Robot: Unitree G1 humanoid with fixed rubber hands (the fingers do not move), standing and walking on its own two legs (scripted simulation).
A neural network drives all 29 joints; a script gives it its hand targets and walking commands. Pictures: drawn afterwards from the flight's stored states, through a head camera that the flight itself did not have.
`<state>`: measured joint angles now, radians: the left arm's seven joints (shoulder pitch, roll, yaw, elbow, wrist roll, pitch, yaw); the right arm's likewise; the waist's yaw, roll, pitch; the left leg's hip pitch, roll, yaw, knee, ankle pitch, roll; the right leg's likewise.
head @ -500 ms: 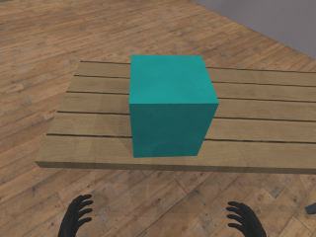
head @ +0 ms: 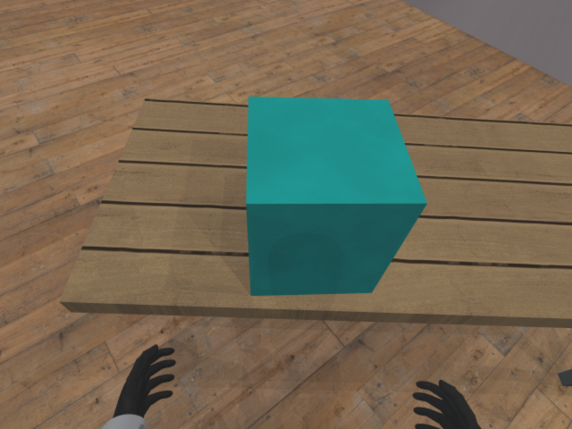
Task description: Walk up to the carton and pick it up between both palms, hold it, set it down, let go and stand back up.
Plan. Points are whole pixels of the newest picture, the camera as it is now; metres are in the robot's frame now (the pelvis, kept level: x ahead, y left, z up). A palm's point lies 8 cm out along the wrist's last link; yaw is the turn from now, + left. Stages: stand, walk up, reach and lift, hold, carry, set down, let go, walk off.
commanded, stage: set down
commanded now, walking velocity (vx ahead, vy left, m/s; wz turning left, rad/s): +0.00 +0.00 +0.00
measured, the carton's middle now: (315, 203) +0.46 +0.01 +0.03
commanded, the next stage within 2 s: let go in 0.44 s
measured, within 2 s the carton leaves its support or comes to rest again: neither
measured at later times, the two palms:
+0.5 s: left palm (143, 423) +0.15 +0.21 -0.08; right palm out of the picture +0.16 -0.24 -0.09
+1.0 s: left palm out of the picture +0.13 +0.22 -0.08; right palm out of the picture +0.13 -0.22 -0.09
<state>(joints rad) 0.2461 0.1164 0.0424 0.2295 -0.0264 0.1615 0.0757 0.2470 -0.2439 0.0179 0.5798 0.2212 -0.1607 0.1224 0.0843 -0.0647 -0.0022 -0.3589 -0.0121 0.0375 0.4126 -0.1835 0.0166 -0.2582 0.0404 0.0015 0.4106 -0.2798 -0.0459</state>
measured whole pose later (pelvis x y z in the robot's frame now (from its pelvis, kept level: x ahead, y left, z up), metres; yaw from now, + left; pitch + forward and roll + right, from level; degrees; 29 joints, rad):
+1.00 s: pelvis -0.01 +0.00 +0.00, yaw +0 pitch +6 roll +0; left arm 0.28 0.15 0.04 0.33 -0.01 0.09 0.01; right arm 0.21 -0.18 0.01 0.80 0.16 -0.30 0.04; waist 0.08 -0.06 0.00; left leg -0.34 -0.01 0.04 0.39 -0.16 0.02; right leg -0.25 0.04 0.00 0.41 -0.27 -0.04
